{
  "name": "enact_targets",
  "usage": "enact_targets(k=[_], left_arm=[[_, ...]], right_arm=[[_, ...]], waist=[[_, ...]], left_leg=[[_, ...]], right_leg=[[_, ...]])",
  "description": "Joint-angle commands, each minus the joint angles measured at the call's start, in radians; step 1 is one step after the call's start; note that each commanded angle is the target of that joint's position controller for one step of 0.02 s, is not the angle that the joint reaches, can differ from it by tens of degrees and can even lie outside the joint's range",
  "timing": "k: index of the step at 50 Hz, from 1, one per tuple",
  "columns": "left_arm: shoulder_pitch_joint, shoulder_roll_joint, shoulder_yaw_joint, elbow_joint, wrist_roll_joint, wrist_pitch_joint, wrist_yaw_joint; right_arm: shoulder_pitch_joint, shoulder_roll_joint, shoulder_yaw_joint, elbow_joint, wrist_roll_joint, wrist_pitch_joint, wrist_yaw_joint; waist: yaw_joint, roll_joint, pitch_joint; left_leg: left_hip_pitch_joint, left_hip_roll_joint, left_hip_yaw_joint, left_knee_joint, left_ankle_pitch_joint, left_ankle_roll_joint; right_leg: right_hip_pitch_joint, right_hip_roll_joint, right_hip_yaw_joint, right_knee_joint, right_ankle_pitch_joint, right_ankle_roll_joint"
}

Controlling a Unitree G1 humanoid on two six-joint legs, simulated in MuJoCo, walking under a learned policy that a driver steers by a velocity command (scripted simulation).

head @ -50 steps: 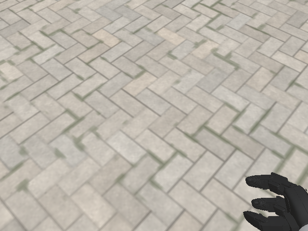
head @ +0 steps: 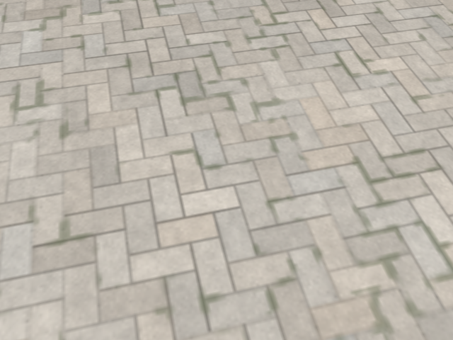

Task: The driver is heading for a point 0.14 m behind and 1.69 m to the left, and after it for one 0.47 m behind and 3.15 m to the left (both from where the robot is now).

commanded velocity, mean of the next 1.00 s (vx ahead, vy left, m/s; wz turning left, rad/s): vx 1.00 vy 0.00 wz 0.67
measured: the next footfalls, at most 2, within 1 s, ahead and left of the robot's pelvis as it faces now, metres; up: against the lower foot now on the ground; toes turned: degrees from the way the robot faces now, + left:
right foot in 0.26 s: +0.41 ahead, -0.10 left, +0.00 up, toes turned +5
left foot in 0.70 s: +0.78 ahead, +0.20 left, +0.00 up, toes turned +30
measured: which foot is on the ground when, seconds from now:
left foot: down 0.00-0.26, up 0.28-0.68, down 0.70-1.00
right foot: up 0.00-0.24, down 0.26-0.68, up 0.70-1.00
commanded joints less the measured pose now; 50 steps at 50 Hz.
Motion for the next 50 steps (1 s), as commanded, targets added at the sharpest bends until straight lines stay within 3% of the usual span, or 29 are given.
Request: enact_targets(k=[1,4,6,8,10,11,12,13,14,15,16,18,19,20,24,27,29,31,33,34,35,36,37,38,39,41,42,47,50], left_arm=[[-0.045,-0.055,-0.039,-0.115,0.015,-0.002,-0.022],[-0.198,-0.019,-0.056,-0.186,0.025,-0.013,-0.031],[-0.279,-0.042,-0.079,-0.206,0.006,-0.027,-0.048],[-0.288,-0.031,-0.079,-0.2,-0.005,-0.031,-0.044],[-0.234,0.013,-0.059,-0.178,0.0,-0.036,-0.016],[-0.107,0.035,-0.044,-0.138,0.008,-0.04,0.001],[0.064,0.062,-0.026,-0.084,0.018,-0.044,0.02],[0.223,0.138,0.002,-0.063,0.04,-0.048,0.044],[0.246,0.2,0.017,-0.067,0.063,-0.046,0.053],[0.196,0.148,0.013,-0.074,0.031,-0.037,0.054],[0.118,0.067,-0.004,-0.062,0.017,-0.041,0.052],[0.067,-0.007,-0.016,-0.037,0.01,-0.053,0.046],[0.075,-0.017,-0.018,-0.021,0.0,-0.062,0.048],[0.087,-0.043,-0.022,0.0,-0.011,-0.073,0.043],[0.096,-0.06,-0.023,0.05,-0.022,-0.101,0.038],[0.086,-0.024,-0.015,0.067,-0.02,-0.107,0.045],[0.122,0.025,-0.007,0.08,-0.022,-0.106,0.053],[0.149,0.095,0.009,0.077,-0.018,-0.084,0.066],[0.09,0.154,0.028,0.049,-0.005,-0.044,0.076],[0.071,0.149,0.028,0.037,0.002,-0.032,0.069],[0.058,0.035,0.004,0.023,0.006,-0.038,0.047],[0.153,-0.001,-0.018,-0.104,-0.015,-0.058,0.042],[0.052,0.045,-0.024,-0.118,-0.001,-0.085,0.047],[0.015,0.045,-0.03,-0.119,-0.005,-0.098,0.047],[-0.008,0.031,-0.036,-0.119,0.004,-0.096,0.049],[0.022,0.017,-0.045,-0.105,0.035,-0.053,0.049],[0.018,0.011,-0.046,-0.109,0.037,-0.032,0.047],[-0.236,-0.06,-0.078,-0.215,0.003,-0.021,0.021],[-0.277,-0.035,-0.073,-0.228,-0.016,-0.028,0.022]], right_arm=[[0.12,-0.041,-0.004,0.031,0.023,-0.038,0.019],[0.113,-0.08,-0.014,0.049,0.039,-0.04,0.024],[0.115,-0.106,-0.023,0.049,0.043,-0.038,0.028],[0.142,-0.166,-0.038,0.063,0.046,-0.038,0.033],[0.175,-0.19,-0.042,0.084,0.048,-0.034,0.034],[0.185,-0.204,-0.044,0.094,0.049,-0.029,0.031],[0.175,-0.204,-0.044,0.093,0.054,-0.025,0.029],[0.17,-0.135,-0.028,0.068,0.054,-0.027,0.03],[0.26,0.013,-0.001,0.024,0.078,-0.022,0.026],[0.181,-0.076,-0.018,0.013,0.069,-0.009,0.022],[0.099,-0.084,-0.024,0.004,0.06,0.0,0.025],[0.069,-0.046,-0.019,0.022,0.044,0.022,0.041],[0.092,-0.024,-0.017,0.02,0.034,0.039,0.049],[0.062,-0.007,-0.016,0.014,0.029,0.056,0.054],[-0.124,0.02,-0.003,-0.079,0.021,0.077,0.082],[-0.235,0.008,0.011,-0.127,0.028,0.071,0.107],[-0.279,0.0,0.015,-0.138,0.028,0.068,0.117],[-0.199,-0.042,0.004,-0.112,0.032,0.067,0.106],[0.105,-0.119,-0.032,-0.032,0.032,0.066,0.084],[0.289,-0.17,-0.063,0.032,0.03,0.068,0.061],[0.217,-0.236,-0.092,0.034,0.052,0.083,0.036],[0.127,-0.367,-0.111,-0.026,0.015,0.097,0.037],[0.143,-0.32,-0.112,-0.055,0.026,0.098,0.028],[0.126,-0.264,-0.1,-0.028,0.03,0.088,0.017],[0.102,-0.222,-0.088,-0.009,0.033,0.073,0.012],[0.04,-0.177,-0.067,-0.018,0.038,0.043,0.004],[0.04,-0.162,-0.06,-0.019,0.043,0.031,0.009],[0.055,-0.171,-0.07,-0.022,0.048,0.006,0.025],[0.098,-0.188,-0.081,-0.009,0.057,0.005,0.03]], waist=[[0.013,0.139,0.017],[0.032,0.119,0.079],[0.011,0.109,0.094],[0.012,0.117,0.088],[0.042,0.113,0.025],[0.105,0.112,-0.062],[0.189,0.106,-0.154],[0.246,0.015,-0.271],[0.157,-0.197,-0.408],[0.161,-0.123,-0.34],[0.123,-0.061,-0.157],[0.064,-0.02,-0.028],[0.031,-0.069,-0.015],[0.02,-0.055,0.015],[-0.008,-0.038,0.091],[-0.015,0.002,0.125],[-0.012,0.024,0.12],[-0.064,-0.026,0.039],[-0.226,-0.06,-0.123],[-0.29,-0.012,-0.2],[-0.205,0.223,-0.111],[-0.069,0.376,-0.277],[-0.128,0.131,-0.299],[-0.085,0.032,-0.133],[-0.03,-0.042,-0.042],[0.048,-0.052,0.018],[0.061,-0.044,0.028],[-0.008,0.032,0.087],[-0.054,0.077,0.04]], left_leg=[[0.175,0.213,-0.358,-0.302,-0.068,0.153],[0.128,0.18,-0.268,-0.387,0.064,0.191],[-0.009,0.137,-0.195,-0.454,0.189,0.177],[0.003,0.167,-0.192,-0.464,0.36,0.183],[0.124,0.172,-0.164,-0.306,0.69,0.168],[0.144,0.154,-0.142,-0.114,0.825,0.156],[0.043,0.113,-0.129,0.133,0.752,0.14],[-0.149,0.047,-0.104,0.46,0.413,0.132],[-0.401,-0.037,-0.11,0.801,-0.248,0.123],[-0.485,-0.015,-0.138,0.887,-0.161,0.138],[-0.527,0.033,-0.13,0.857,-0.067,0.134],[-0.475,0.08,-0.122,0.797,-0.023,0.113],[-0.447,0.094,-0.12,0.784,-0.027,0.099],[-0.454,0.113,-0.119,0.775,-0.027,0.094],[-0.544,0.125,-0.073,0.68,0.125,0.089],[-0.411,0.088,0.026,0.412,0.284,0.122],[-0.291,0.022,0.111,0.285,0.329,0.161],[-0.175,-0.062,0.159,0.262,0.246,0.192],[0.146,-0.117,0.121,0.263,0.11,0.239],[0.399,-0.13,0.052,0.2,0.043,0.265],[0.485,-0.026,-0.15,0.128,-0.008,0.3],[0.751,0.217,-0.76,-0.047,-0.057,0.521],[0.722,0.244,-0.882,-0.197,-0.18,0.506],[0.545,0.228,-0.831,-0.249,-0.166,0.456],[0.375,0.184,-0.736,-0.252,-0.073,0.415],[0.131,0.097,-0.575,-0.254,0.076,0.387],[0.052,0.069,-0.534,-0.268,0.096,0.386],[-0.125,-0.05,-0.41,-0.325,0.216,0.308],[-0.001,-0.019,-0.444,-0.279,0.385,0.261]], right_leg=[[-0.274,-0.058,0.104,-0.073,0.007,0.021],[-0.29,-0.108,-0.01,-0.338,0.142,0.057],[-0.057,-0.085,-0.086,-0.549,0.25,0.068],[0.08,-0.06,-0.102,-0.607,0.269,0.062],[0.181,-0.022,-0.101,-0.669,0.207,0.043],[0.329,0.01,-0.107,-0.695,0.155,0.031],[0.556,-0.016,-0.085,-0.708,0.14,0.024],[0.776,-0.233,0.127,-0.738,-0.136,0.007],[0.925,-0.512,0.603,-0.882,-0.481,-0.05],[0.804,-0.496,0.726,-1.004,-0.543,-0.062],[0.669,-0.441,0.532,-1.001,-0.408,-0.055],[0.484,-0.35,0.276,-1.04,-0.087,-0.027],[0.429,-0.35,0.209,-1.057,-0.025,-0.027],[0.399,-0.336,0.144,-1.079,0.041,-0.017],[0.374,-0.291,-0.116,-1.146,0.319,0.007],[0.333,-0.234,-0.284,-1.195,0.464,0.041],[0.382,-0.238,-0.337,-1.164,0.779,0.059],[0.503,-0.26,-0.343,-0.983,1.225,0.076],[0.472,-0.301,-0.313,-0.562,1.377,0.061],[0.328,-0.275,-0.299,-0.236,1.152,0.062],[0.039,-0.072,-0.287,0.169,0.096,0.098],[-0.353,0.026,-0.11,0.472,-0.224,0.143],[-0.418,-0.037,0.034,0.425,-0.124,0.124],[-0.411,-0.083,0.04,0.303,-0.071,0.118],[-0.346,-0.127,0.036,0.179,-0.058,0.123],[-0.205,-0.163,0.033,0.058,-0.086,0.149],[-0.167,-0.175,0.024,-0.011,-0.113,0.165],[-0.016,-0.141,-0.055,-0.489,0.276,0.179],[0.068,-0.094,-0.049,-0.642,0.398,0.155]])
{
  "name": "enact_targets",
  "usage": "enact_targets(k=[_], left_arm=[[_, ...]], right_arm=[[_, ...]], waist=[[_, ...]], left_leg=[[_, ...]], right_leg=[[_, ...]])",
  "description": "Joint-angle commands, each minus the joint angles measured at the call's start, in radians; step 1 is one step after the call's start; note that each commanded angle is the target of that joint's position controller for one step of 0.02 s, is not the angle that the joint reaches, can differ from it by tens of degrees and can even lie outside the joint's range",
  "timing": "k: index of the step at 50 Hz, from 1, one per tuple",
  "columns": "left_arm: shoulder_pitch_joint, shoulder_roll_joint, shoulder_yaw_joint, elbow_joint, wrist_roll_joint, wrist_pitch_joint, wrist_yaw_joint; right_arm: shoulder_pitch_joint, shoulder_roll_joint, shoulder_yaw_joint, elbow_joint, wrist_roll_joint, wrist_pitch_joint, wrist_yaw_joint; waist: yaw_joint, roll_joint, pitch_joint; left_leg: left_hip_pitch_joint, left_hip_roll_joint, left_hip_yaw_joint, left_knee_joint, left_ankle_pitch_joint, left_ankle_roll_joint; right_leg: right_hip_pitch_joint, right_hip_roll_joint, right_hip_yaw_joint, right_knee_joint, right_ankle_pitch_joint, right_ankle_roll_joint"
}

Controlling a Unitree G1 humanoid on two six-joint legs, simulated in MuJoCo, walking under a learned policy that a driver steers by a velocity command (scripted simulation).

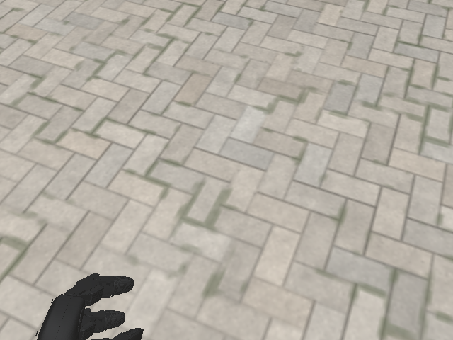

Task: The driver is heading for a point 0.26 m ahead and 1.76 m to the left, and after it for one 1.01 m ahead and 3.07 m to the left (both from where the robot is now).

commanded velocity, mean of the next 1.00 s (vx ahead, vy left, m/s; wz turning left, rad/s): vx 1.00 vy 0.00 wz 0.99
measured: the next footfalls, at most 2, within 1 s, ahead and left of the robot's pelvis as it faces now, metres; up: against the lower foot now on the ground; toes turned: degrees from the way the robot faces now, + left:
right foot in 0.10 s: +0.31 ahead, -0.17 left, +0.00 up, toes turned +10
left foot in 0.58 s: +0.63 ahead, +0.14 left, +0.00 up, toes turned +37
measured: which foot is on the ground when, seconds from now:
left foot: down 0.00-0.12, up 0.14-0.56, down 0.58-0.98, up 1.00-1.00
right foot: up 0.00-0.08, down 0.10-0.56, up 0.58-0.94, down 0.96-1.00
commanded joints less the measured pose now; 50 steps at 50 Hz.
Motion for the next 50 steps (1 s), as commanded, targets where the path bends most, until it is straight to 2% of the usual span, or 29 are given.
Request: enact_targets(k=[1,3,4,5,6,7,8,10,15,18,22,25,27,28,29,30,31,32,33,35,37,39,42,45,46,47,48,49,50], left_arm=[[-0.059,0.105,0.029,-0.07,-0.016,-0.012,0.003],[0.058,0.164,0.055,-0.036,-0.016,-0.016,0.018],[0.213,0.207,0.076,0.001,-0.018,-0.021,0.031],[0.433,0.253,0.1,0.049,-0.011,-0.025,0.051],[0.607,0.323,0.123,0.077,0.025,-0.031,0.07],[0.466,0.371,0.135,0.061,0.034,-0.025,0.057],[0.323,0.247,0.12,0.028,0.024,-0.017,0.05],[0.288,0.147,0.096,0.057,0.018,-0.011,0.042],[0.367,0.107,0.084,0.176,-0.018,-0.057,0.017],[0.339,0.122,0.085,0.194,-0.012,-0.073,0.014],[0.429,0.16,0.093,0.244,-0.008,-0.072,0.022],[0.47,0.243,0.11,0.242,-0.01,-0.043,0.046],[0.393,0.294,0.126,0.211,-0.004,-0.008,0.054],[0.356,0.279,0.125,0.191,0.001,0.002,0.045],[0.337,0.158,0.101,0.155,0.013,-0.001,0.023],[0.36,0.157,0.091,0.023,-0.013,-0.023,0.024],[0.258,0.187,0.084,0.007,-0.007,-0.053,0.023],[0.243,0.178,0.076,0.013,-0.013,-0.066,0.023],[0.226,0.168,0.071,0.018,-0.001,-0.061,0.026],[0.277,0.161,0.067,0.042,0.033,-0.017,0.027],[0.218,0.136,0.06,0.014,0.034,0.011,0.019],[0.079,0.093,0.04,-0.043,0.019,0.011,0.006],[0.008,0.08,0.032,-0.058,-0.012,0.005,-0.004],[0.017,0.132,0.048,-0.055,-0.016,0.0,0.006],[0.09,0.169,0.064,-0.034,-0.015,-0.004,0.016],[0.241,0.208,0.084,0.002,-0.015,-0.009,0.028],[0.455,0.259,0.109,0.046,-0.006,-0.014,0.049],[0.625,0.334,0.132,0.074,0.033,-0.02,0.066],[0.498,0.374,0.142,0.062,0.034,-0.016,0.053]], right_arm=[[-0.07,-0.183,-0.052,-0.08,0.006,-0.022,-0.004],[-0.088,-0.215,-0.06,-0.084,-0.002,-0.019,-0.012],[-0.118,-0.247,-0.065,-0.087,-0.007,-0.019,-0.009],[-0.169,-0.223,-0.057,-0.1,-0.013,-0.029,-0.004],[-0.173,-0.064,-0.015,-0.138,-0.008,-0.04,-0.009],[-0.06,-0.019,0.014,-0.199,0.028,-0.035,-0.007],[-0.128,-0.092,0.012,-0.156,-0.005,-0.012,-0.016],[-0.224,-0.114,0.005,-0.157,-0.032,0.011,0.01],[-0.353,-0.031,0.036,-0.253,-0.038,0.059,0.059],[-0.441,-0.039,0.045,-0.299,-0.029,0.062,0.068],[-0.58,-0.022,0.062,-0.326,-0.033,0.056,0.089],[-0.492,-0.054,0.049,-0.285,-0.029,0.049,0.074],[-0.156,-0.128,0.007,-0.188,-0.023,0.043,0.049],[0.031,-0.172,-0.027,-0.117,-0.02,0.039,0.024],[-0.043,-0.244,-0.058,-0.114,0.01,0.053,-0.002],[-0.09,-0.341,-0.072,-0.175,-0.034,0.07,0.001],[-0.042,-0.295,-0.073,-0.178,-0.031,0.073,-0.014],[-0.068,-0.245,-0.063,-0.145,-0.025,0.061,-0.022],[-0.092,-0.21,-0.052,-0.126,-0.022,0.042,-0.026],[-0.153,-0.163,-0.028,-0.13,-0.018,0.008,-0.035],[-0.152,-0.15,-0.019,-0.124,-0.01,-0.015,-0.025],[-0.159,-0.155,-0.024,-0.122,-0.013,-0.027,-0.018],[-0.127,-0.172,-0.037,-0.105,-0.002,-0.032,-0.003],[-0.084,-0.191,-0.046,-0.087,0.002,-0.025,-0.008],[-0.085,-0.212,-0.051,-0.085,-0.003,-0.022,-0.011],[-0.113,-0.246,-0.057,-0.086,-0.006,-0.021,-0.008],[-0.161,-0.223,-0.049,-0.097,-0.011,-0.031,-0.004],[-0.172,-0.06,-0.007,-0.141,-0.002,-0.044,-0.011],[-0.082,-0.036,0.017,-0.197,0.024,-0.04,-0.013]], waist=[[0.039,0.035,0.002],[0.096,0.038,-0.078],[0.19,0.021,-0.17],[0.308,0.008,-0.263],[0.337,-0.201,-0.381],[0.18,-0.482,-0.446],[0.177,-0.251,-0.268],[0.168,-0.04,-0.105],[0.118,-0.076,0.007],[0.09,-0.07,0.055],[0.122,-0.023,0.131],[0.056,-0.095,0.016],[-0.115,-0.132,-0.145],[-0.178,-0.075,-0.217],[-0.072,0.173,-0.155],[0.0,0.226,-0.333],[-0.046,0.018,-0.311],[0.008,-0.053,-0.14],[0.066,-0.105,-0.052],[0.15,-0.112,-0.002],[0.159,-0.086,0.035],[0.132,-0.048,0.073],[0.079,0.004,0.037],[0.066,0.03,-0.009],[0.1,0.028,-0.065],[0.195,0.007,-0.154],[0.312,-0.003,-0.251],[0.338,-0.222,-0.373],[0.202,-0.455,-0.438]], left_leg=[[-0.233,0.21,-0.21,-0.08,0.506,0.065],[-0.147,0.211,-0.228,0.085,0.719,0.02],[-0.153,0.191,-0.205,0.279,0.796,-0.004],[-0.281,0.152,-0.167,0.545,0.72,-0.025],[-0.505,0.068,-0.07,0.896,0.099,-0.029],[-0.723,0.042,0.029,1.071,-0.191,-0.044],[-0.797,0.144,0.054,1.11,-0.062,-0.04],[-0.763,0.22,0.101,1.027,0.03,-0.059],[-0.808,0.3,0.128,0.963,0.123,-0.079],[-0.787,0.295,0.174,0.814,0.272,-0.081],[-0.69,0.242,0.344,0.518,0.322,-0.021],[-0.495,0.122,0.422,0.44,0.224,0.029],[-0.136,0.075,0.364,0.424,0.113,0.081],[0.147,0.083,0.273,0.333,0.087,0.115],[0.259,0.238,0.006,0.29,0.075,0.151],[0.517,0.437,-0.547,0.111,0.022,0.365],[0.455,0.463,-0.628,-0.03,-0.069,0.335],[0.269,0.442,-0.563,-0.079,-0.032,0.296],[0.099,0.392,-0.472,-0.086,0.072,0.26],[-0.131,0.31,-0.319,-0.088,0.205,0.231],[-0.292,0.256,-0.252,-0.127,0.2,0.218],[-0.419,0.196,-0.203,-0.16,0.206,0.182],[-0.417,0.173,-0.18,-0.145,0.366,0.111],[-0.237,0.202,-0.223,-0.025,0.564,0.059],[-0.184,0.2,-0.225,0.09,0.706,0.035],[-0.193,0.178,-0.197,0.294,0.778,0.007],[-0.329,0.137,-0.159,0.567,0.699,-0.017],[-0.569,0.047,-0.06,0.936,0.036,-0.029],[-0.754,0.044,0.031,1.096,-0.179,-0.039]], right_leg=[[0.336,0.088,-0.068,-0.142,0.113,-0.017],[0.485,0.136,-0.058,-0.187,-0.011,-0.034],[0.652,0.148,-0.07,-0.185,-0.105,-0.045],[0.898,0.083,-0.034,-0.155,-0.207,-0.064],[1.13,-0.182,0.268,-0.225,-0.619,-0.097],[1.145,-0.363,0.848,-0.477,-0.819,-0.177],[0.985,-0.311,0.764,-0.487,-0.922,-0.192],[0.768,-0.224,0.411,-0.468,-0.584,-0.172],[0.63,-0.16,0.013,-0.55,-0.149,-0.126],[0.584,-0.115,-0.184,-0.597,0.031,-0.107],[0.655,-0.077,-0.359,-0.607,0.397,-0.064],[0.797,-0.107,-0.384,-0.383,1.066,-0.049],[0.716,-0.155,-0.347,0.037,1.174,-0.075],[0.52,-0.119,-0.339,0.374,0.841,-0.079],[0.204,0.086,-0.328,0.752,-0.303,-0.053],[-0.144,0.17,-0.129,1.004,-0.481,-0.013],[-0.203,0.106,-0.007,0.932,-0.39,-0.022],[-0.182,0.061,-0.002,0.8,-0.346,-0.029],[-0.109,0.029,-0.005,0.694,-0.353,-0.023],[0.034,-0.003,-0.005,0.573,-0.402,0.005],[0.096,-0.02,-0.032,0.404,-0.412,0.028],[0.183,-0.007,-0.064,0.209,-0.208,0.034],[0.355,0.05,-0.084,-0.021,0.092,0.009],[0.429,0.097,-0.069,-0.152,0.053,-0.019],[0.511,0.129,-0.07,-0.163,-0.032,-0.029],[0.682,0.144,-0.082,-0.178,-0.115,-0.041],[0.933,0.075,-0.041,-0.143,-0.219,-0.06],[1.169,-0.208,0.292,-0.225,-0.62,-0.103],[1.156,-0.377,0.826,-0.462,-0.776,-0.174]])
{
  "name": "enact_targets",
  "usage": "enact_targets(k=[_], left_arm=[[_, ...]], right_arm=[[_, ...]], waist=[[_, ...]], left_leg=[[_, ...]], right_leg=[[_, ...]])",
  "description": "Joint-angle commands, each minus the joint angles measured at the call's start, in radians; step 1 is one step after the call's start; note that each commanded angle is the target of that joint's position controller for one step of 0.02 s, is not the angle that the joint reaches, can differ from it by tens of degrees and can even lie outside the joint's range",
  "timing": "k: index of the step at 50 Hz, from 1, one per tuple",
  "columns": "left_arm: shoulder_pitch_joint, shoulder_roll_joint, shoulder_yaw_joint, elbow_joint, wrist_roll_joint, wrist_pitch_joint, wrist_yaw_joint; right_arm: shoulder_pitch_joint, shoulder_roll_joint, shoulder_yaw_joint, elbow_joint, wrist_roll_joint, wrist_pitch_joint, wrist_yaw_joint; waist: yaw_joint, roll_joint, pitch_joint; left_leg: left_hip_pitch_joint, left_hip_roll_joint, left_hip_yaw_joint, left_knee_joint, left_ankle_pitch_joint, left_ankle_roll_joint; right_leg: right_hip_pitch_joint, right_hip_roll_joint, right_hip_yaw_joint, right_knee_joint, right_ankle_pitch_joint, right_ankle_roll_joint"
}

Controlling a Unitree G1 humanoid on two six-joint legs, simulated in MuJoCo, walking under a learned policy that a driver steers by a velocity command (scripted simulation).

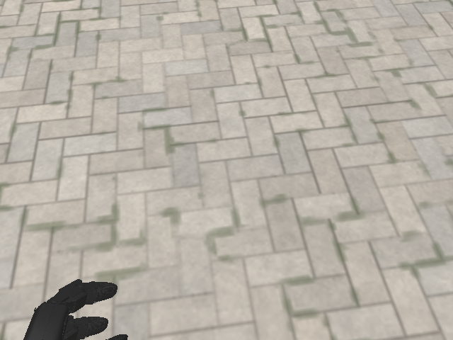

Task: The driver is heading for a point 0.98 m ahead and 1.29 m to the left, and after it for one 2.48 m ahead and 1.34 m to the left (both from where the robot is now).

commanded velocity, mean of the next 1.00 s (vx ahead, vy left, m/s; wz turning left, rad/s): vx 1.00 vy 0.00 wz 0.84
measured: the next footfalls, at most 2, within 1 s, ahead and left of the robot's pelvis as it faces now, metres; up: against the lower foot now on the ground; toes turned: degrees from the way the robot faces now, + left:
left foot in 0.42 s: +0.52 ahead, +0.11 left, +0.00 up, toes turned +27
right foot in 0.82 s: +0.96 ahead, +0.21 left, +0.00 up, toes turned +45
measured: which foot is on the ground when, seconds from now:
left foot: up 0.00-0.40, down 0.42-0.82, up 0.84-1.00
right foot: down 0.00-0.40, up 0.42-0.80, down 0.82-1.00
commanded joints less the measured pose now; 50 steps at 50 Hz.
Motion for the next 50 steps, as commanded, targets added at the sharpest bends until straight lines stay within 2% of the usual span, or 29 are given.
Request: enact_targets(k=[1,2,3,6,8,10,14,16,18,19,20,21,22,23,24,25,27,31,34,37,39,40,41,42,43,44,45,47,50], left_arm=[[0.328,0.229,0.107,0.034,0.012,0.01,0.015],[0.283,0.156,0.09,0.04,0.004,0.015,0.01],[0.282,0.128,0.083,0.064,0.008,0.016,0.006],[0.345,0.082,0.068,0.16,-0.015,-0.012,-0.008],[0.338,0.077,0.067,0.181,-0.028,-0.031,-0.02],[0.299,0.09,0.068,0.191,-0.024,-0.044,-0.021],[0.36,0.136,0.077,0.235,-0.022,-0.045,-0.011],[0.404,0.185,0.086,0.238,-0.022,-0.031,-0.001],[0.377,0.255,0.104,0.221,-0.019,-0.001,0.01],[0.33,0.273,0.11,0.198,-0.018,0.015,0.011],[0.3,0.257,0.11,0.18,-0.012,0.025,0.006],[0.292,0.133,0.084,0.149,0.003,0.026,-0.015],[0.331,0.132,0.073,0.016,-0.02,0.005,-0.016],[0.229,0.167,0.067,0.001,-0.015,-0.024,-0.016],[0.211,0.159,0.059,0.007,-0.022,-0.037,-0.015],[0.188,0.148,0.053,0.013,-0.011,-0.033,-0.011],[0.235,0.142,0.048,0.036,0.022,0.008,-0.009],[0.033,0.073,0.022,-0.045,0.009,0.036,-0.027],[-0.032,0.048,0.01,-0.059,-0.016,0.028,-0.038],[-0.049,0.078,0.021,-0.056,-0.017,0.02,-0.034],[0.1,0.141,0.052,-0.009,-0.012,0.013,-0.018],[0.268,0.172,0.073,0.033,-0.017,0.009,-0.004],[0.477,0.223,0.097,0.083,-0.011,0.007,0.017],[0.538,0.323,0.121,0.103,0.027,-0.001,0.017],[0.459,0.281,0.122,0.103,0.004,0.006,-0.005],[0.346,0.185,0.108,0.09,-0.005,0.006,-0.013],[0.317,0.134,0.098,0.108,-0.007,0.003,-0.02],[0.354,0.084,0.078,0.172,0.001,-0.009,-0.02],[0.398,0.082,0.073,0.236,-0.026,-0.034,-0.029]], right_arm=[[-0.114,-0.045,0.026,-0.155,-0.011,-0.015,-0.011],[-0.171,-0.061,0.023,-0.155,-0.028,-0.003,0.001],[-0.21,-0.053,0.022,-0.156,-0.035,0.009,0.017],[-0.283,0.025,0.044,-0.215,-0.038,0.048,0.056],[-0.346,0.037,0.054,-0.262,-0.039,0.059,0.066],[-0.395,0.031,0.059,-0.296,-0.034,0.061,0.074],[-0.525,0.034,0.073,-0.324,-0.035,0.059,0.097],[-0.494,0.021,0.067,-0.301,-0.032,0.054,0.09],[-0.298,-0.033,0.041,-0.245,-0.028,0.05,0.07],[-0.099,-0.072,0.017,-0.185,-0.025,0.048,0.056],[0.079,-0.116,-0.017,-0.114,-0.023,0.046,0.032],[-0.01,-0.186,-0.046,-0.113,0.006,0.06,0.006],[-0.063,-0.281,-0.057,-0.181,-0.035,0.075,0.008],[-0.01,-0.24,-0.058,-0.182,-0.034,0.077,-0.007],[-0.034,-0.192,-0.049,-0.148,-0.028,0.065,-0.015],[-0.056,-0.16,-0.039,-0.128,-0.024,0.045,-0.02],[-0.112,-0.113,-0.016,-0.129,-0.018,0.01,-0.028],[-0.103,-0.095,-0.009,-0.113,-0.015,-0.026,-0.011],[-0.07,-0.105,-0.018,-0.087,-0.002,-0.033,0.003],[0.002,-0.101,-0.016,-0.043,0.005,-0.036,-0.001],[0.017,-0.146,-0.022,-0.021,-0.009,-0.033,-0.01],[-0.024,-0.171,-0.026,-0.021,-0.018,-0.03,-0.009],[-0.072,-0.122,-0.013,-0.034,-0.032,-0.038,-0.009],[0.04,0.048,0.027,-0.075,0.004,-0.045,-0.008],[0.042,0.008,0.041,-0.074,-0.007,-0.048,-0.013],[-0.067,-0.033,0.034,-0.071,-0.023,-0.038,-0.014],[-0.148,-0.037,0.038,-0.082,-0.037,-0.034,-0.002],[-0.219,0.005,0.048,-0.123,-0.047,-0.021,0.022],[-0.27,0.052,0.07,-0.159,-0.051,-0.003,0.039]], waist=[[0.189,-0.282,-0.26],[0.184,-0.156,-0.153],[0.175,-0.084,-0.094],[0.132,-0.118,0.0],[0.11,-0.111,0.019],[0.076,-0.117,0.047],[0.099,-0.06,0.117],[0.075,-0.094,0.063],[-0.046,-0.144,-0.065],[-0.134,-0.157,-0.151],[-0.192,-0.093,-0.221],[-0.078,0.159,-0.145],[0.005,0.222,-0.329],[-0.042,0.019,-0.314],[0.007,-0.054,-0.146],[0.059,-0.111,-0.058],[0.14,-0.125,-0.009],[0.118,-0.082,0.072],[0.071,-0.036,0.038],[0.036,-0.016,0.005],[0.104,-0.002,-0.1],[0.216,-0.001,-0.174],[0.322,-0.014,-0.26],[0.235,-0.336,-0.392],[0.204,-0.359,-0.394],[0.187,-0.19,-0.196],[0.182,-0.054,-0.11],[0.144,-0.049,-0.028],[0.103,-0.091,0.031]], left_leg=[[-0.759,0.113,0.123,0.571,0.112,-0.01],[-0.752,0.16,0.155,0.522,0.18,-0.018],[-0.729,0.192,0.168,0.49,0.197,-0.026],[-0.745,0.254,0.174,0.455,0.201,-0.04],[-0.761,0.264,0.193,0.412,0.279,-0.043],[-0.737,0.265,0.218,0.306,0.379,-0.044],[-0.606,0.209,0.392,-0.023,0.47,0.011],[-0.49,0.127,0.463,-0.084,0.428,0.044],[-0.281,0.068,0.457,-0.094,0.326,0.077],[-0.067,0.047,0.422,-0.116,0.282,0.104],[0.216,0.052,0.332,-0.208,0.254,0.136],[0.303,0.191,0.078,-0.261,0.224,0.167],[0.555,0.391,-0.476,-0.445,0.171,0.37],[0.498,0.417,-0.566,-0.588,0.074,0.344],[0.323,0.399,-0.51,-0.636,0.112,0.309],[0.159,0.352,-0.42,-0.64,0.221,0.278],[-0.063,0.271,-0.268,-0.638,0.374,0.253],[-0.324,0.167,-0.159,-0.714,0.405,0.212],[-0.318,0.138,-0.111,-0.705,0.594,0.141],[-0.124,0.188,-0.113,-0.645,0.825,0.096],[0.022,0.214,-0.099,-0.426,1.148,0.054],[-0.017,0.198,-0.067,-0.211,1.17,0.031],[-0.183,0.159,-0.024,0.084,1.009,0.014],[-0.502,0.005,0.07,0.489,0.182,-0.033],[-0.647,0.022,0.079,0.574,0.08,-0.021],[-0.698,0.106,0.097,0.554,0.179,-0.02],[-0.679,0.138,0.113,0.505,0.225,-0.023],[-0.655,0.165,0.105,0.431,0.204,-0.027],[-0.717,0.183,0.099,0.319,0.186,-0.041]], right_leg=[[0.807,-0.41,0.788,-0.382,-0.773,-0.175],[0.68,-0.362,0.586,-0.362,-0.633,-0.169],[0.59,-0.319,0.441,-0.364,-0.455,-0.155],[0.467,-0.277,0.183,-0.414,-0.182,-0.122],[0.435,-0.266,0.042,-0.452,-0.008,-0.108],[0.395,-0.234,-0.105,-0.489,0.121,-0.096],[0.433,-0.171,-0.3,-0.534,0.419,-0.071],[0.533,-0.181,-0.332,-0.41,0.933,-0.061],[0.579,-0.226,-0.32,-0.122,1.22,-0.064],[0.509,-0.244,-0.294,0.118,1.232,-0.08],[0.314,-0.208,-0.284,0.454,0.905,-0.072],[0.008,-0.005,-0.276,0.834,-0.217,-0.041],[-0.327,0.074,-0.081,1.072,-0.386,-0.005],[-0.381,0.016,0.04,1.005,-0.295,-0.013],[-0.368,-0.026,0.046,0.882,-0.247,-0.018],[-0.299,-0.059,0.043,0.781,-0.249,-0.012],[-0.16,-0.091,0.044,0.66,-0.293,0.015],[-0.042,-0.093,-0.013,0.314,-0.126,0.045],[0.12,-0.038,-0.04,0.076,0.199,0.015],[0.179,-0.001,-0.056,-0.056,0.238,-0.036],[0.305,0.065,-0.07,-0.07,0.074,-0.072],[0.478,0.059,-0.079,-0.09,0.016,-0.089],[0.716,-0.037,0.011,-0.046,-0.143,-0.112],[0.969,-0.351,0.555,-0.167,-0.43,-0.235],[0.927,-0.388,0.901,-0.345,-0.575,-0.279],[0.765,-0.345,0.731,-0.361,-0.586,-0.273],[0.634,-0.301,0.581,-0.358,-0.458,-0.266],[0.481,-0.226,0.394,-0.383,-0.288,-0.236],[0.425,-0.206,0.265,-0.461,-0.169,-0.222]])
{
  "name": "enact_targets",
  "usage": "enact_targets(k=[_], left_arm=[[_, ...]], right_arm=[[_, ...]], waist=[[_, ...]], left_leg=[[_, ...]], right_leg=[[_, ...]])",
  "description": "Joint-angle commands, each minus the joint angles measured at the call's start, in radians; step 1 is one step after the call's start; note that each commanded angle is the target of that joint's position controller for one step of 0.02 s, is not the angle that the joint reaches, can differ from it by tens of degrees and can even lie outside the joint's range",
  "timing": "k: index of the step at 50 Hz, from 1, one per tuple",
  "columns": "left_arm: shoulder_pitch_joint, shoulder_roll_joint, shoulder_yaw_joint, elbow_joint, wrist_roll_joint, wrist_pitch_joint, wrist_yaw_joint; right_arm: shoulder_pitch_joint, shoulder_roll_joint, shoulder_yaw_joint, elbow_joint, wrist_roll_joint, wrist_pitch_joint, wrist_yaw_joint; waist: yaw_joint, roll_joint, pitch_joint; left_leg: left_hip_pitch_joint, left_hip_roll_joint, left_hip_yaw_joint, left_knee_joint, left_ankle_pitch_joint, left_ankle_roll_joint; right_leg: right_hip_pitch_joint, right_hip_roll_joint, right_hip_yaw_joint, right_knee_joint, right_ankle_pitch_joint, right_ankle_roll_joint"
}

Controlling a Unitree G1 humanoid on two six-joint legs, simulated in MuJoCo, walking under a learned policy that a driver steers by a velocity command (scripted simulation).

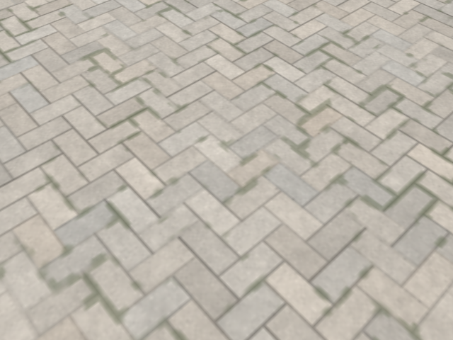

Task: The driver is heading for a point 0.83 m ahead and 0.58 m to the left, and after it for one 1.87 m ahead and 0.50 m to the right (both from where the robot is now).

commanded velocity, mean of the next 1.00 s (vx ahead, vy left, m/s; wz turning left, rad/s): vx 1.00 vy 0.00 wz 0.12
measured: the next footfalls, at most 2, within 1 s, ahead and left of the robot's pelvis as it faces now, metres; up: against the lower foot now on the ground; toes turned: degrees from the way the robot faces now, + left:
left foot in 0.26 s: +0.44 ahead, +0.09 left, +0.00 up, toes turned +5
right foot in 0.66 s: +0.90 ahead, +0.01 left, +0.00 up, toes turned +15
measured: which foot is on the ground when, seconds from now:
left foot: up 0.00-0.24, down 0.26-0.68, up 0.70-1.00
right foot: down 0.00-0.26, up 0.28-0.64, down 0.66-1.00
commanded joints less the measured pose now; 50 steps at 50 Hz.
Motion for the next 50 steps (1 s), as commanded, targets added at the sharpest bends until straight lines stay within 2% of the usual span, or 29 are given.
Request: enact_targets(k=[1,4,6,9,10,12,13,14,15,17,20,23,25,27,29,30,31,32,33,34,35,36,38,40,42,44,46,48,50], left_arm=[[0.041,0.071,0.006,-0.006,-0.019,-0.038,-0.007],[0.035,0.086,0.005,0.008,-0.031,-0.048,-0.013],[0.064,0.118,0.009,0.028,-0.041,-0.056,-0.018],[0.109,0.182,0.017,0.057,-0.037,-0.05,-0.01],[0.12,0.205,0.021,0.064,-0.029,-0.039,0.001],[0.078,0.218,0.021,0.052,-0.014,-0.004,0.024],[0.074,0.163,0.009,0.023,0.0,-0.001,0.025],[0.145,0.04,-0.015,-0.042,-0.022,-0.014,0.001],[0.046,0.125,-0.007,-0.086,-0.021,-0.028,0.006],[-0.078,0.099,-0.026,-0.116,-0.013,-0.045,0.009],[-0.105,0.078,-0.033,-0.136,0.032,0.003,-0.003],[-0.299,0.055,-0.048,-0.228,0.023,0.021,-0.017],[-0.379,0.036,-0.06,-0.259,0.004,0.014,-0.029],[-0.379,0.037,-0.06,-0.252,-0.008,0.008,-0.032],[-0.413,0.055,-0.052,-0.249,-0.009,0.009,-0.025],[-0.407,0.068,-0.046,-0.253,-0.006,0.008,-0.017],[-0.347,0.101,-0.032,-0.235,-0.001,0.006,-0.009],[-0.21,0.135,-0.012,-0.195,-0.005,0.004,0.002],[0.0,0.169,0.01,-0.133,-0.009,0.008,0.018],[0.212,0.234,0.033,-0.088,0.0,0.013,0.035],[0.19,0.328,0.058,-0.065,-0.002,0.018,0.021],[0.06,0.23,0.052,-0.096,-0.015,0.025,0.0],[0.008,0.138,0.036,-0.076,-0.022,0.017,-0.009],[0.041,0.101,0.02,-0.022,-0.018,0.008,0.0],[0.058,0.113,0.023,-0.001,-0.031,-0.004,0.004],[0.005,0.137,0.033,-0.022,-0.03,-0.01,0.009],[-0.032,0.169,0.051,-0.04,-0.033,-0.013,0.0],[-0.003,0.201,0.066,-0.043,-0.047,-0.018,-0.014],[0.031,0.214,0.072,-0.038,-0.051,-0.014,-0.012]], right_arm=[[-0.096,0.0,0.022,-0.122,-0.011,-0.003,0.021],[-0.241,-0.001,0.042,-0.182,-0.006,-0.012,0.044],[-0.286,0.019,0.053,-0.188,0.002,-0.014,0.056],[-0.253,-0.025,0.038,-0.163,-0.005,-0.01,0.034],[-0.188,-0.05,0.028,-0.141,-0.01,-0.008,0.023],[0.168,-0.113,-0.011,-0.025,0.001,-0.004,-0.001],[0.307,-0.183,-0.042,0.012,-0.004,0.002,-0.019],[0.244,-0.259,-0.065,-0.001,0.001,0.017,-0.029],[0.243,-0.239,-0.073,-0.007,0.011,0.021,-0.03],[0.196,-0.157,-0.067,0.039,0.027,0.004,-0.037],[0.158,-0.089,-0.044,0.057,0.031,-0.02,-0.046],[0.154,-0.108,-0.051,0.05,0.036,-0.038,-0.038],[0.139,-0.126,-0.065,0.041,0.036,-0.048,-0.028],[0.181,-0.146,-0.074,0.058,0.054,-0.057,-0.018],[0.259,-0.138,-0.068,0.097,0.06,-0.06,-0.018],[0.281,-0.157,-0.069,0.106,0.049,-0.061,-0.021],[0.298,-0.179,-0.073,0.118,0.036,-0.058,-0.028],[0.298,-0.201,-0.077,0.127,0.017,-0.049,-0.035],[0.252,-0.204,-0.077,0.125,0.0,-0.038,-0.043],[0.218,-0.133,-0.058,0.103,-0.014,-0.038,-0.052],[0.333,-0.02,-0.031,0.052,0.049,-0.055,-0.033],[0.262,-0.076,-0.023,0.053,0.014,-0.061,-0.042],[0.052,-0.082,-0.012,0.0,-0.01,-0.072,-0.031],[-0.025,-0.038,0.004,-0.061,-0.038,-0.056,-0.019],[-0.046,-0.015,0.018,-0.102,-0.045,-0.036,-0.011],[-0.161,-0.009,0.037,-0.167,-0.027,-0.033,0.004],[-0.204,0.01,0.051,-0.183,0.004,-0.036,0.023],[-0.197,-0.023,0.039,-0.172,0.014,-0.032,0.016],[-0.143,-0.069,0.016,-0.152,0.009,-0.033,-0.004]], waist=[[-0.031,-0.093,0.082],[-0.032,-0.078,0.114],[-0.024,-0.081,0.127],[-0.055,-0.117,0.059],[-0.09,-0.151,-0.004],[-0.255,-0.163,-0.179],[-0.273,-0.073,-0.259],[-0.117,0.243,-0.353],[-0.162,0.132,-0.359],[-0.1,-0.032,-0.08],[0.006,-0.039,0.016],[-0.006,-0.013,0.12],[-0.022,-0.006,0.123],[-0.045,-0.015,0.079],[-0.096,-0.04,0.061],[-0.093,-0.003,0.044],[-0.066,0.013,-0.009],[0.006,0.032,-0.09],[0.124,0.037,-0.161],[0.212,-0.046,-0.26],[0.078,-0.502,-0.388],[0.064,-0.284,-0.268],[0.051,-0.007,-0.071],[-0.006,-0.014,0.013],[-0.047,-0.056,0.046],[-0.057,-0.07,0.096],[-0.05,-0.093,0.078],[-0.04,-0.088,0.049],[-0.06,-0.059,-0.01]], left_leg=[[-0.274,0.069,-0.054,-0.119,0.044,-0.017],[-0.142,0.086,0.082,-0.443,0.248,-0.029],[0.033,0.081,0.148,-0.559,0.358,-0.007],[0.096,0.006,0.212,-0.625,0.286,0.034],[0.165,-0.034,0.228,-0.623,0.208,0.053],[0.526,-0.075,0.204,-0.684,0.124,0.099],[0.76,0.071,-0.001,-0.664,-0.068,0.13],[0.972,0.331,-0.598,-0.83,-0.242,0.253],[0.997,0.334,-0.757,-0.949,-0.187,0.304],[0.69,0.265,-0.508,-0.98,0.064,0.256],[0.397,0.156,-0.368,-1.029,0.14,0.233],[0.202,0.115,-0.33,-1.139,0.134,0.24],[0.1,0.064,-0.272,-1.158,0.247,0.189],[0.136,0.086,-0.25,-1.179,0.391,0.15],[0.344,0.102,-0.194,-1.155,0.599,0.121],[0.44,0.124,-0.177,-1.071,0.793,0.104],[0.536,0.138,-0.151,-0.955,0.992,0.077],[0.57,0.151,-0.125,-0.772,1.129,0.053],[0.484,0.127,-0.08,-0.519,1.114,0.033],[0.291,0.077,-0.026,-0.117,0.823,0.019],[-0.068,-0.143,0.003,0.273,-0.069,-0.057],[-0.254,-0.042,-0.028,0.303,-0.071,-0.028],[-0.253,0.059,-0.037,0.157,0.012,-0.034],[-0.205,0.09,-0.028,0.024,-0.037,-0.065],[-0.193,0.115,-0.013,-0.121,-0.11,-0.097],[-0.087,0.124,0.035,-0.363,0.008,-0.129],[0.2,0.077,0.091,-0.572,0.232,-0.141],[0.31,0.064,0.089,-0.624,0.343,-0.139],[0.37,0.047,0.08,-0.694,0.27,-0.126]], right_leg=[[0.085,-0.259,0.31,-0.335,0.043,-0.16],[-0.007,-0.187,0.108,-0.428,0.261,-0.134],[-0.049,-0.208,0.068,-0.516,0.409,-0.134],[0.188,-0.23,-0.013,-0.369,0.981,-0.112],[0.253,-0.246,-0.046,-0.229,1.176,-0.098],[0.185,-0.232,-0.095,0.273,1.237,-0.063],[-0.037,-0.178,-0.084,0.646,0.775,-0.054],[-0.425,-0.003,-0.035,1.02,-0.131,0.004],[-0.591,-0.006,0.106,1.089,-0.102,-0.014],[-0.583,-0.109,0.127,0.895,-0.032,-0.017],[-0.444,-0.142,0.13,0.707,-0.129,0.028],[-0.416,-0.146,0.082,0.456,-0.029,0.072],[-0.255,-0.114,0.061,0.261,0.237,0.077],[-0.114,-0.085,0.042,0.16,0.433,0.049],[-0.15,-0.059,-0.007,0.097,0.446,-0.001],[-0.145,-0.042,-0.014,0.073,0.387,-0.032],[-0.11,-0.006,-0.029,0.069,0.298,-0.057],[0.01,0.028,-0.038,0.076,0.207,-0.08],[0.207,0.013,-0.041,0.09,0.137,-0.1],[0.431,-0.135,0.137,0.149,-0.079,-0.14],[0.651,-0.391,0.857,-0.103,-0.201,-0.323],[0.605,-0.36,0.967,-0.177,-0.239,-0.347],[0.339,-0.29,0.701,-0.17,-0.039,-0.315],[0.152,-0.208,0.58,-0.199,0.067,-0.289],[0.056,-0.181,0.537,-0.24,0.097,-0.294],[-0.125,-0.143,0.465,-0.314,0.134,-0.283],[-0.292,-0.089,0.392,-0.368,0.177,-0.231],[-0.248,-0.116,0.415,-0.36,0.262,-0.197],[-0.112,-0.112,0.406,-0.202,0.437,-0.155]])
Over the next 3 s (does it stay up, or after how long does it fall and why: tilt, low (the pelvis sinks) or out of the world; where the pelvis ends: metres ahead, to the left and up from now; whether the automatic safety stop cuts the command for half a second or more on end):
stays up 2.24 -0.62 0.00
